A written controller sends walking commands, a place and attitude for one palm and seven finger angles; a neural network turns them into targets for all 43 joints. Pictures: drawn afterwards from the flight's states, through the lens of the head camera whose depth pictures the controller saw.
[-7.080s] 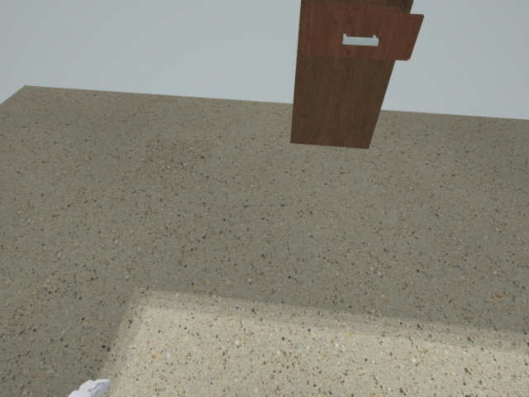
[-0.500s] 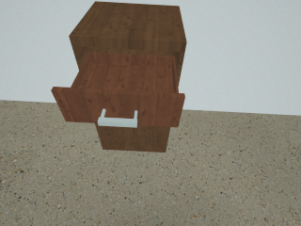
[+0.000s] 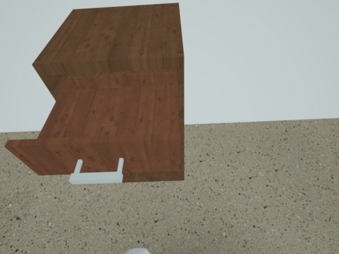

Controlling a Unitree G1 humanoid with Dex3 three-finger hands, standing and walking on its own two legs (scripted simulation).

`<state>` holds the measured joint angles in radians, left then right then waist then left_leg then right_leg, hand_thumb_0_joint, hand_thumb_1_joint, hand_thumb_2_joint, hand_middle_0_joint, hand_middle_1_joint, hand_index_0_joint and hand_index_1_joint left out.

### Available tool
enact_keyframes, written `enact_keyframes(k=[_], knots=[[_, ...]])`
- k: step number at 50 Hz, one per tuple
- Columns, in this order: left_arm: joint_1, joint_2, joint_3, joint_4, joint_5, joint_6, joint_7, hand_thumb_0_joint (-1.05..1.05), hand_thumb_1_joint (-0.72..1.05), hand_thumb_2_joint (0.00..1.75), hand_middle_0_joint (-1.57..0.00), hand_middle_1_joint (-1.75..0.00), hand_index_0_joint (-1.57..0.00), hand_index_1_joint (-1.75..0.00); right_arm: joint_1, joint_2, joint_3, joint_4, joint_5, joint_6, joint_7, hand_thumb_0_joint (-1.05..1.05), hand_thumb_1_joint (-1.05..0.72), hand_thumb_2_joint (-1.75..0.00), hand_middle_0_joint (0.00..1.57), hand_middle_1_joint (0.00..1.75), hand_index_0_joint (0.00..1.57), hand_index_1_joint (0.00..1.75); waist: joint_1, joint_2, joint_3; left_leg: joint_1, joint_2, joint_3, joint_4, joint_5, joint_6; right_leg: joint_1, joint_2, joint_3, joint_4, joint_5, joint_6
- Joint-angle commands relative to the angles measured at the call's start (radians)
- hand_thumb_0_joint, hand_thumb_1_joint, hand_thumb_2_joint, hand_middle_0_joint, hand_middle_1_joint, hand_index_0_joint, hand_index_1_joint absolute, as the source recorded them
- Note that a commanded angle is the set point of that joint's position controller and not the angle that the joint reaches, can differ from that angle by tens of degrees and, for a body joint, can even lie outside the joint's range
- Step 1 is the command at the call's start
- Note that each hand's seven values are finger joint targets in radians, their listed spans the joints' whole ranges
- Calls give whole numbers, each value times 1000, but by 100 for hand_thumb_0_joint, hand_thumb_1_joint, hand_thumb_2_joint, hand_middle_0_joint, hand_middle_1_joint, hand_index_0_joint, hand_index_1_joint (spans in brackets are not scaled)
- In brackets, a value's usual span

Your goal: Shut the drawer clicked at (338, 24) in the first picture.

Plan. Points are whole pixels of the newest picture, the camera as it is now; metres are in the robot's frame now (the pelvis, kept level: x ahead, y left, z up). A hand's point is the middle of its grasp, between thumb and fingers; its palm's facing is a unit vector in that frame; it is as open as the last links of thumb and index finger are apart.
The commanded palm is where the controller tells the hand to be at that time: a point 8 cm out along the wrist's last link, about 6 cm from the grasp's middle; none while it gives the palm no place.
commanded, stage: come to a stop and stand still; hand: left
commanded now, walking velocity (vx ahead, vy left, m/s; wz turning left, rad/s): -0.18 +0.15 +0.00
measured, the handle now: (98, 170) +0.32 +0.21 -0.01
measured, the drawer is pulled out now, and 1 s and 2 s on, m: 0.29 0.29 0.29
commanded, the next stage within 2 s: look again from close up in 1.14 s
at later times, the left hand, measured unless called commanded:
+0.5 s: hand out of the picture -0.03 +0.27 -0.18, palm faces +0.08 -0.98 -0.20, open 7.4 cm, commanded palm none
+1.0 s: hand out of the picture -0.09 +0.21 -0.17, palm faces +0.02 -0.99 -0.16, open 7.4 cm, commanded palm none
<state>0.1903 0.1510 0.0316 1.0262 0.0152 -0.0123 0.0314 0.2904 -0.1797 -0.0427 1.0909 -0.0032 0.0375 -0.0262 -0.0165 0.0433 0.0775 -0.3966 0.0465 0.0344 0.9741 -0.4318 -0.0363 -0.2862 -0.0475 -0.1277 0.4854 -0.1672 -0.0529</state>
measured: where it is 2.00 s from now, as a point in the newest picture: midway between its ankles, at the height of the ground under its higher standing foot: outside the picture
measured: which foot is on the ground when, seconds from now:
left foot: up 0.00-0.26, down 0.28-1.00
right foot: down 0.00-0.28, up 0.30-0.60, down 0.62-1.00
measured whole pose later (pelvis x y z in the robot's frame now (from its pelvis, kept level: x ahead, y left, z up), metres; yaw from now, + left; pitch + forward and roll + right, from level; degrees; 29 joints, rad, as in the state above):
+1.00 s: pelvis -0.08 +0.06 +0.00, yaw +0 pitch -2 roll +0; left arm 0.30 0.12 0.00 1.14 0.01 0.01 0.04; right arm 0.34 -0.13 -0.01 1.18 -0.01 0.03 -0.03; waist -0.02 -0.01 0.02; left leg -0.21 0.00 0.07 0.38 -0.13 0.02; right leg -0.11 0.01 -0.04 0.42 -0.27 -0.03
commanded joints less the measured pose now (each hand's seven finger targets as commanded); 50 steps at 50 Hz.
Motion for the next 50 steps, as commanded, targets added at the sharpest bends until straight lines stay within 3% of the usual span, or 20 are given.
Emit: enact_keyframes(k=[1, 4, 8, 11, 12, 13, 14, 15, 16, 19, 21, 26, 28, 30, 32, 33, 35, 36, 42, 50], knots=[[51, 190, 46, -42, 7, 4, 16, 0, 90, 90, -20, -30, -20, -30, 64, -46, -22, -41, -7, 22, 8, 0, -90, -90, 20, 30, 20, 30, 29, -171, -100, 6, -2, -23, 31, 18, -22, 49, -303, 209, -176, 443, -135], [45, 205, 54, -47, 12, 14, 19, 0, 90, 90, -20, -30, -20, -30, 22, -53, -28, -67, -11, 26, 11, 0, -90, -90, 20, 30, 20, 30, 37, -194, -99, -15, -9, -32, 16, 10, -25, 64, -305, 212, -172, 396, -138], [35, 209, 60, -54, 22, 26, 17, 0, 90, 90, -20, -30, -20, -30, -12, -38, -25, -91, -4, 9, 14, 0, -90, -90, 20, 30, 20, 30, 46, -256, -103, 61, -14, -10, -154, -10, -9, 43, -277, 223, -174, 226, -130], [17, 207, 60, -53, 16, 36, 11, 0, 90, 90, -20, -30, -20, -30, 50, -31, -20, -74, -3, -9, 13, 0, -90, -90, 20, 30, 20, 30, 13, -248, -121, 219, -32, 33, -432, 146, 0, -14, -225, 197, -126, 22, -70], [19, 187, 56, -54, 10, 41, 10, 0, 90, 90, -20, -30, -20, -30, 73, -43, -19, -67, -4, -18, 12, 0, -90, -90, 20, 30, 20, 30, 1, -180, -117, 294, -22, 18, -552, 209, 5, -66, -190, 180, -69, -55, -30], [34, 139, 45, -60, 1, 47, 7, 0, 90, 90, -20, -30, -20, -30, 72, -93, -26, -75, -9, -28, 10, 0, -90, -90, 20, 30, 20, 30, 1, 9, -103, 292, 88, -123, -666, 176, 32, -135, -109, 121, 54, -168, 17], [48, 87, 36, -70, -4, 53, 4, 0, 90, 90, -20, -30, -20, -30, 14, -164, -36, -113, -19, -29, 7, 0, -90, -90, 20, 30, 20, 30, 17, 252, -45, 154, 267, -325, -785, 203, 96, -174, -8, 44, 196, -308, 72], [24, 103, 37, -67, 2, 58, 7, 0, 90, 90, -20, -30, -20, -30, -63, -170, -29, -139, -24, -23, 3, 0, -90, -90, 20, 30, 20, 30, 23, 207, 3, -14, 295, -340, -824, 161, 161, -99, 0, 116, 317, -329, 65], [46, 100, 39, -60, 7, 65, 7, 0, 90, 90, -20, -30, -20, -30, -110, -150, -23, -146, -26, -31, -7, 0, -90, -90, 20, 30, 20, 30, 45, 208, 7, -42, 275, -318, -839, 182, 183, -77, -8, 148, 386, -317, 64], [110, 103, 39, -2, 12, 60, 1, 0, 90, 90, -20, -30, -20, -30, -144, -107, -7, -136, -18, -35, -16, 0, -90, -90, 20, 30, 20, 30, 69, 125, -26, 101, 167, -162, -747, 328, 164, -127, 18, 164, 502, -222, 67], [126, 91, 30, 14, 10, 49, -1, 0, 90, 90, -20, -30, -20, -30, -117, -98, -6, -121, -11, -41, -18, 0, -90, -90, 20, 30, 20, 30, 59, 60, -62, 210, 153, -126, -720, 442, 174, -144, 16, 147, 473, -214, 77], [77, 77, 2, 13, 1, 36, 6, 0, 90, 90, -20, -30, -20, -30, -14, -102, -8, -63, -10, -45, -22, 0, -90, -90, 20, 30, 20, 30, 1, 97, -97, 376, 197, -184, -681, 655, 207, -77, -5, 120, 180, -300, 87], [120, 69, -2, 41, -2, 34, 9, 0, 90, 90, -20, -30, -20, -30, 0, -107, -8, -45, -9, -44, -20, 0, -90, -90, 20, 30, 20, 30, 11, 82, -116, 378, 183, -192, -663, 671, 194, 4, 1, 115, 42, -236, 80], [186, 75, -6, 77, 0, 22, 14, 0, 90, 90, -20, -30, -20, -30, -9, -92, -4, -34, 2, -47, -18, 0, -90, -90, 20, 30, 20, 30, 34, 12, -128, 313, 133, -163, -614, 561, 138, 137, -15, 130, -164, -20, 72], [171, 103, -9, 87, 1, 11, 17, 0, 90, 90, -20, -30, -20, -30, -22, -52, 6, -35, 10, -48, -12, 0, -90, -90, 20, 30, 20, 30, 12, -75, -69, 231, 59, -97, -606, 401, 68, 149, -103, 228, -178, 119, 26], [153, 107, -12, 87, -2, 9, 16, 0, 90, 90, -20, -30, -20, -30, -18, -47, 9, -29, 8, -48, -8, 0, -90, -90, 20, 30, 20, 30, 4, -67, -49, 247, 43, -92, -631, 349, 55, 107, -118, 218, -170, 96, 17], [138, 85, -17, 93, -3, 1, 15, 0, 90, 90, -20, -30, -20, -30, -3, -57, 10, -8, -2, -43, -8, 0, -90, -90, 20, 30, 20, 30, 0, -181, -39, 287, 50, -77, -622, 386, 55, 77, -88, 211, -171, 98, 18], [134, 80, -19, 88, -4, 1, 15, 0, 90, 90, -20, -30, -20, -30, 7, -57, 10, 0, 0, -42, -7, 0, -90, -90, 20, 30, 20, 30, 1, -195, -22, 284, 50, -76, -633, 351, 58, 69, -82, 203, -190, 32, 21], [151, 78, -19, 89, -6, 11, 13, 0, 90, 90, -20, -30, -20, -30, 31, -48, 19, 38, -4, -30, -1, 0, -90, -90, 20, 30, 20, 30, 4, -82, 76, 247, 35, -79, -669, 188, 52, -29, -68, 215, -238, -235, 22], [190, 57, -14, 94, -8, 11, 12, 0, 90, 90, -20, -30, -20, -30, 88, -16, 21, 55, -8, -31, -7, 0, -90, -90, 20, 30, 20, 30, 10, -29, 56, 206, 35, -93, -672, 150, 54, -18, -55, 213, -217, -242, 15]])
